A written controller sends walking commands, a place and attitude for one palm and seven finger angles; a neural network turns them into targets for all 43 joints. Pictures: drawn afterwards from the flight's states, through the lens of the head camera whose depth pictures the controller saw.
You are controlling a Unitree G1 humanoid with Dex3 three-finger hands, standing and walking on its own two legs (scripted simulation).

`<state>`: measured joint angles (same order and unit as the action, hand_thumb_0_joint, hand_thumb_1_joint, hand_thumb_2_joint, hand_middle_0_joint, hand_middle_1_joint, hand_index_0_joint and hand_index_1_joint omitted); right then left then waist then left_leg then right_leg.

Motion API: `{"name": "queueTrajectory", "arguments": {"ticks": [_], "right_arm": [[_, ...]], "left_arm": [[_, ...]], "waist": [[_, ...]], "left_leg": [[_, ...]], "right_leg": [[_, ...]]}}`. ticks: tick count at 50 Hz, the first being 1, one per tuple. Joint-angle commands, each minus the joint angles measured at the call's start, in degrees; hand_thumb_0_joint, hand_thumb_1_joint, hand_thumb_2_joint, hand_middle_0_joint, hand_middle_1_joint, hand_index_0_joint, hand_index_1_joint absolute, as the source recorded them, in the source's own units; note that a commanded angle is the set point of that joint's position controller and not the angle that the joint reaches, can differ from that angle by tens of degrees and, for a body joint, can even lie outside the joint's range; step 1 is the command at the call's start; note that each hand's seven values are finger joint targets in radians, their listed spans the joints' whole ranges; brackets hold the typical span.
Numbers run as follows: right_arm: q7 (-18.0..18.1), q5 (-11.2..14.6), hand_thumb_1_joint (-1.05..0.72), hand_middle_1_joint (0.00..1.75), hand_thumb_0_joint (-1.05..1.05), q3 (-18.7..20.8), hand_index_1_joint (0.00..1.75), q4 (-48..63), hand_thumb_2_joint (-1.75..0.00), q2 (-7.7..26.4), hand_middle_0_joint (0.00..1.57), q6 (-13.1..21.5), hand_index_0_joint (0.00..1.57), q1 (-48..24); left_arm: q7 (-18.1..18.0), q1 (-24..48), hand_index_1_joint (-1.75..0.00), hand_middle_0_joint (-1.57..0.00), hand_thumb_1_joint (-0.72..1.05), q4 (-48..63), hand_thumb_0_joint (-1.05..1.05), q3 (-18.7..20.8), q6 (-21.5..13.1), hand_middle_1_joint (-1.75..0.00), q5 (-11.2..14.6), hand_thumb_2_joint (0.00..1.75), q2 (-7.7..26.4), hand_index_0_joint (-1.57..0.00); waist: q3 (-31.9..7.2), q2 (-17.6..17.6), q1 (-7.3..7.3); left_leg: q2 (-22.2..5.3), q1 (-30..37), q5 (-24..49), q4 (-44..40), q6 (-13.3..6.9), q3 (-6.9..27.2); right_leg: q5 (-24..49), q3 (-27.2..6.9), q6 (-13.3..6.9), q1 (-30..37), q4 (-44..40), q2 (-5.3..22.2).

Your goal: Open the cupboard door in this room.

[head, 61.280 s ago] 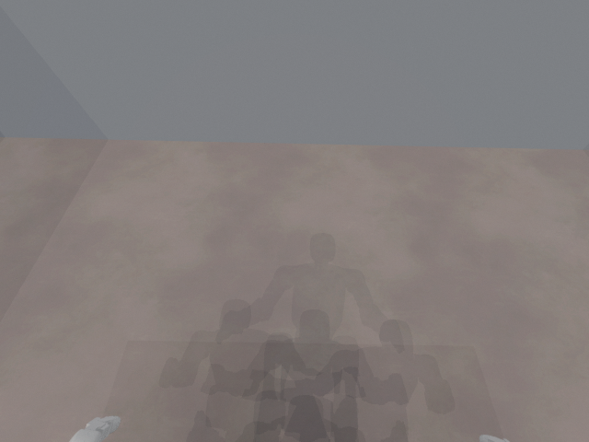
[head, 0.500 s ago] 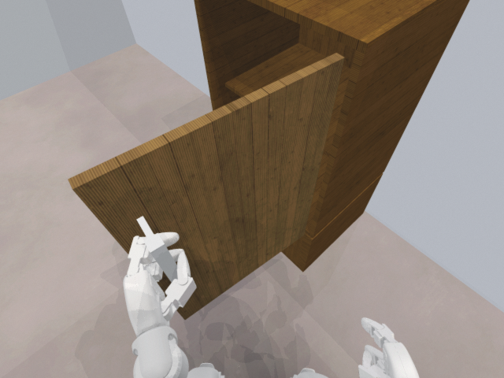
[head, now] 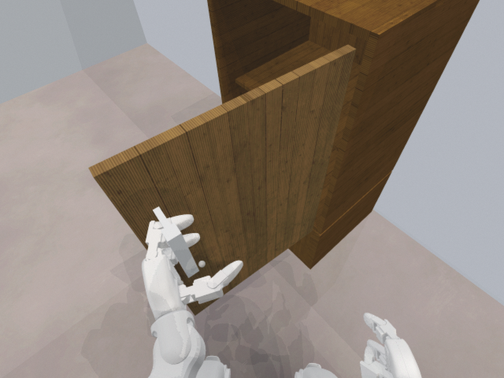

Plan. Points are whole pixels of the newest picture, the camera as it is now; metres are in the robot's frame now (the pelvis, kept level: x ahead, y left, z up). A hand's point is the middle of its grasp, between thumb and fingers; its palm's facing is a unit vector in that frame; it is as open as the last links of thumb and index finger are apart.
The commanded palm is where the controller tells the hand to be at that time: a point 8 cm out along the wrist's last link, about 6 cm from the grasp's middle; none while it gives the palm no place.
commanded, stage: open thumb and fingers to let go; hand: left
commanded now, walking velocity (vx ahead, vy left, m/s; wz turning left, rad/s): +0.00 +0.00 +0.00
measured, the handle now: (176, 243) +0.31 +0.14 +0.04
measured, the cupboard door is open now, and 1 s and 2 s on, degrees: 85 87 86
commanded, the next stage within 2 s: slide the hand sideways off the handle in 0.38 s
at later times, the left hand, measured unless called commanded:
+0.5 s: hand (198, 270) +0.27 +0.10 +0.04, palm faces +0.34 -0.94 -0.02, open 14.8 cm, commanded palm +0.23 +0.13 +0.04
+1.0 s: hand (189, 297) +0.23 +0.11 +0.04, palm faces -0.10 -0.99 +0.00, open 16.1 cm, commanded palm +0.20 +0.17 +0.04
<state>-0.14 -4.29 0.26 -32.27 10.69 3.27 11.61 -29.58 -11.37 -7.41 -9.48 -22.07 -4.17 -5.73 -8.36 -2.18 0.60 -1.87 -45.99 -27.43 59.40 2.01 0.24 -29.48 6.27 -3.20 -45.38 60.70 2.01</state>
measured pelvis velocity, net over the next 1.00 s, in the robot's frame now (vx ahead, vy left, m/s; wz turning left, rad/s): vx -0.01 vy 0.04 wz -0.02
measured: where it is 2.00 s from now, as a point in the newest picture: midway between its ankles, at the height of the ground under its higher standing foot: outside the picture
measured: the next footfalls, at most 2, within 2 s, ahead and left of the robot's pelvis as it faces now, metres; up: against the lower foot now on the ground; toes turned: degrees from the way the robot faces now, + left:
none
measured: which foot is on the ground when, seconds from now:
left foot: down 0.00-1.00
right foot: down 0.00-1.00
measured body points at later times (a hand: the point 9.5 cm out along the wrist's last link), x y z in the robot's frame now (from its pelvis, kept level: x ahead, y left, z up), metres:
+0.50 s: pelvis -0.01 +0.02 -0.01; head +0.05 +0.01 +0.44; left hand +0.25 +0.15 +0.05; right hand +0.18 -0.18 -0.10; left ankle +0.02 +0.14 -0.67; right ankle +0.01 -0.08 -0.67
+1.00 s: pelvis -0.01 +0.04 -0.01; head +0.05 +0.04 +0.43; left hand +0.23 +0.16 +0.04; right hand +0.17 -0.18 -0.09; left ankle +0.02 +0.14 -0.67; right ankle +0.01 -0.08 -0.67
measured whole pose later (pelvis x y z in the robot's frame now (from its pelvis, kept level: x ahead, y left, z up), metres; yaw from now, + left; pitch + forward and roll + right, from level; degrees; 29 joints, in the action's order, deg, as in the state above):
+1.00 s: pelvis -0.01 +0.04 -0.01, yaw -1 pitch +14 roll -1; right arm 0.0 -1.0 -1.5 -24.8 12.1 4.8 13.4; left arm -3.2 -17.6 4.1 -12.0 -19.0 0.7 4.0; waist -6.9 -1.6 0.3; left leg -1.3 -49.5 -29.5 65.3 -1.2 -1.4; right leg -29.4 4.4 -0.3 -48.2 64.0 2.7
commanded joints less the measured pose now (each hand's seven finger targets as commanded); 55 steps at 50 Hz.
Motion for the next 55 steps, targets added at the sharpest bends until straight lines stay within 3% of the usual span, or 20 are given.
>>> {"name": "queueTrajectory", "arguments": {"ticks": [1,9,14,18,19,24,25,26,27,28,30,31,32,34,36,38,41,45,51,55], "right_arm": [[0.17,0.04,-0.9,0.3,0.0,1.95,0.3,8.71,-0.9,5.06,0.2,2.7,0.2,-3.07],[0.05,-0.13,-0.9,0.3,0.0,1.51,0.3,9.03,-0.9,4.7,0.2,2.64,0.2,-3.69],[-0.17,-0.11,-0.9,0.3,0.0,1.48,0.3,9.16,-0.9,4.75,0.2,2.99,0.2,-3.93],[-0.19,-0.17,-0.9,0.3,0.0,1.26,0.3,9.22,-0.9,4.69,0.2,3.09,0.2,-4.67],[-0.12,-0.18,-0.9,0.3,0.0,1.16,0.3,9.12,-0.9,4.66,0.2,3.05,0.2,-4.56],[-0.19,-0.14,-0.9,0.3,0.0,1.1,0.3,8.95,-0.9,4.68,0.2,3.25,0.2,-4.85],[-0.59,0.3,-0.9,0.3,0.0,1.11,0.3,7.8,-0.9,7.2,0.2,3.49,0.2,-0.76],[-0.31,0.76,-0.9,0.3,0.0,1.84,0.3,9.42,-0.9,7.06,0.2,3.33,0.2,-0.64],[0.12,0.89,-0.9,0.3,0.0,1.57,0.3,9.73,-0.9,6.93,0.2,3.45,0.2,-0.89],[0.46,1.16,-0.9,0.3,0.0,1.53,0.3,9.94,-0.9,7.02,0.2,3.71,0.2,-0.94],[0.83,2.14,-0.9,0.3,0.0,1.13,0.3,11.13,-0.9,7.22,0.2,4.74,0.2,-1.0],[1.02,2.84,-0.9,0.3,0.0,0.92,0.3,11.79,-0.9,7.18,0.2,5.18,0.2,-1.49],[1.32,3.41,-0.9,0.3,0.0,0.69,0.3,12.32,-0.9,7.14,0.2,5.72,0.2,-1.83],[1.86,4.25,-0.9,0.3,0.0,0.56,0.3,13.56,-0.9,7.43,0.2,6.27,0.2,-2.7],[1.79,4.5,-0.9,0.3,0.0,0.41,0.3,14.12,-0.9,7.62,0.2,6.62,0.2,-3.26],[1.6,4.12,-0.9,0.3,0.0,0.72,0.3,14.22,-0.9,7.8,0.2,6.5,0.2,-2.74],[0.93,3.71,-0.9,0.3,0.0,0.92,0.3,15.02,-0.9,7.83,0.2,6.0,0.2,-1.94],[0.47,3.45,-0.9,0.3,0.0,1.1,0.3,16.2,-0.9,7.56,0.2,4.97,0.2,-1.29],[0.58,3.76,-0.9,0.3,0.0,1.02,0.3,17.68,-0.9,7.43,0.2,3.77,0.2,-1.02],[0.75,3.77,-0.9,0.3,0.0,0.97,0.3,18.09,-0.9,7.46,0.2,3.68,0.2,-0.55]], "left_arm": [[-0.77,7.15,-1.15,-0.29,-0.5,11.27,0.0,-2.48,-3.05,-1.15,-2.67,0.3,-1.16,-0.29],[-2.08,8.25,-0.75,-0.22,-0.5,12.59,0.0,-2.6,-2.26,-0.75,-2.88,0.3,-1.74,-0.22],[-2.41,8.45,-0.5,-0.18,-0.5,14.3,0.0,-5.53,-1.95,-0.5,-3.54,0.3,-4.1,-0.18],[-3.57,9.92,-0.3,-0.15,-0.5,14.32,0.0,-5.58,-0.82,-0.3,-3.84,0.3,-4.39,-0.15],[-3.8,10.15,-0.3,-0.15,-0.5,13.75,0.0,-5.46,-0.45,-0.3,-3.72,0.3,-4.62,-0.15],[-4.3,12.06,-0.3,-0.15,-0.5,13.82,0.0,-6.91,0.39,-0.3,-3.96,0.3,-6.22,-0.15],[7.28,11.94,-0.3,-0.15,-0.5,14.83,0.0,-17.54,-1.43,-0.3,-9.56,0.3,0.75,-0.15],[14.0,14.41,-0.3,-0.15,-0.5,19.05,0.0,-13.46,-3.27,-0.3,-6.89,0.3,4.1,-0.15],[17.9,14.3,-0.3,-0.15,-0.5,19.18,0.0,-12.36,-4.35,-0.3,-5.85,0.3,6.31,-0.15],[20.9,14.7,-0.3,-0.15,-0.5,19.99,0.0,-11.37,-4.96,-0.3,-4.77,0.3,7.77,-0.15],[28.0,13.83,-0.3,-0.15,-0.5,20.32,0.0,-12.54,-5.29,-0.3,-1.16,0.3,7.25,-0.15],[30.66,12.95,-0.3,-0.15,-0.5,20.41,0.0,-12.52,-4.71,-0.3,1.96,0.3,5.91,-0.15],[32.07,12.22,-0.3,-0.15,-0.5,20.05,0.0,-11.4,-4.13,-0.3,5.0,0.3,5.12,-0.15],[32.4,8.85,-0.3,-0.15,-0.5,19.7,0.0,-8.26,-2.39,-0.3,9.08,0.3,4.77,-0.15],[30.7,6.92,-0.3,-0.15,-0.5,19.66,0.0,-5.5,-1.11,-0.3,10.25,0.3,5.48,-0.15],[28.04,5.96,-0.3,-0.15,-0.5,20.35,0.0,-2.74,-0.84,-0.3,9.05,0.3,7.34,-0.15],[25.37,2.42,-0.3,-0.15,-0.5,19.85,0.0,-1.69,-0.63,-0.3,6.45,0.3,8.48,-0.15],[24.63,-1.3,-0.3,-0.15,-0.5,22.42,0.0,-0.23,-0.85,-0.3,4.87,0.3,10.35,-0.15],[26.19,-8.7,-0.3,-0.15,-0.5,26.29,0.0,2.19,0.22,-0.3,6.78,0.3,11.58,-0.15],[27.37,-12.8,-0.3,-0.15,-0.5,28.0,0.0,3.18,-0.17,-0.3,8.29,0.3,12.09,-0.15]], "waist": [[-11.99,7.08,-1.18],[-12.65,4.84,-0.58],[-13.02,4.53,-1.22],[-12.83,3.34,-1.08],[-12.62,4.69,-1.16],[-13.0,4.62,-1.4],[-10.51,6.25,-6.37],[-15.26,3.97,-4.41],[-16.42,2.96,-3.41],[-16.88,2.81,-3.45],[-14.56,3.3,-4.29],[-13.27,2.38,-4.24],[-12.17,4.14,-4.01],[-10.42,5.24,-2.9],[-9.37,4.68,-1.71],[-10.19,5.38,-1.33],[-9.87,5.98,-0.86],[-10.84,3.68,-0.17],[-11.26,2.65,0.65],[-9.68,3.96,0.02]], "left_leg": [[2.75,4.9,9.75,-5.21,-2.73,0.42],[2.71,5.92,10.42,-5.81,-2.5,0.67],[2.35,6.9,10.8,-5.89,-2.42,1.12],[2.31,6.86,10.17,-5.85,-2.32,1.45],[2.31,6.56,9.76,-5.89,-2.29,1.65],[2.28,6.72,9.14,-5.83,-2.28,1.93],[1.99,7.44,10.16,-4.29,-3.28,1.66],[2.26,7.64,11.75,-3.87,-3.58,1.5],[2.6,7.75,12.08,-3.84,-3.7,1.42],[2.57,7.92,11.72,-3.8,-3.66,1.66],[2.7,7.12,9.61,-3.77,-3.85,1.92],[2.71,7.1,8.34,-4.16,-3.83,1.95],[2.76,6.43,6.43,-4.64,-3.72,2.12],[2.78,5.99,3.1,-5.8,-3.43,2.2],[2.96,5.32,1.79,-6.41,-3.13,2.43],[2.79,5.12,2.59,-5.98,-3.01,2.51],[2.7,4.0,2.93,-5.71,-2.97,2.53],[2.66,4.22,4.7,-5.18,-2.86,1.78],[2.57,4.68,8.1,-5.27,-2.66,1.32],[2.45,3.73,8.67,-4.59,-2.59,1.24]], "right_leg": [[15.4,-5.92,2.07,10.5,-11.82,-0.21],[15.06,-4.27,1.45,9.77,-10.38,-0.96],[14.55,-3.15,1.32,8.52,-9.53,-1.38],[12.84,-2.55,1.11,7.17,-9.03,-1.65],[12.24,-2.38,1.16,7.12,-9.06,-1.7],[11.05,-2.13,1.13,6.22,-8.81,-1.79],[15.15,-3.87,1.22,4.0,-8.37,-1.08],[17.87,-4.48,0.7,6.54,-7.63,-0.71],[19.07,-4.81,0.66,8.01,-7.15,-0.57],[18.77,-4.97,0.75,8.12,-7.12,-0.54],[16.16,-5.07,0.9,7.17,-7.72,-0.52],[14.26,-5.01,0.79,6.95,-8.48,-0.72],[11.79,-4.65,1.07,6.93,-9.2,-0.94],[6.38,-4.1,1.34,6.39,-10.76,-1.21],[3.65,-3.57,1.17,5.79,-10.44,-1.37],[4.37,-2.96,1.25,4.82,-8.86,-1.33],[4.42,-2.81,1.14,4.11,-7.72,-1.49],[6.73,-3.17,0.9,4.31,-6.71,-1.58],[11.09,-3.02,0.72,6.98,-6.35,-2.13],[12.65,-2.78,1.11,6.74,-6.06,-2.27]]}}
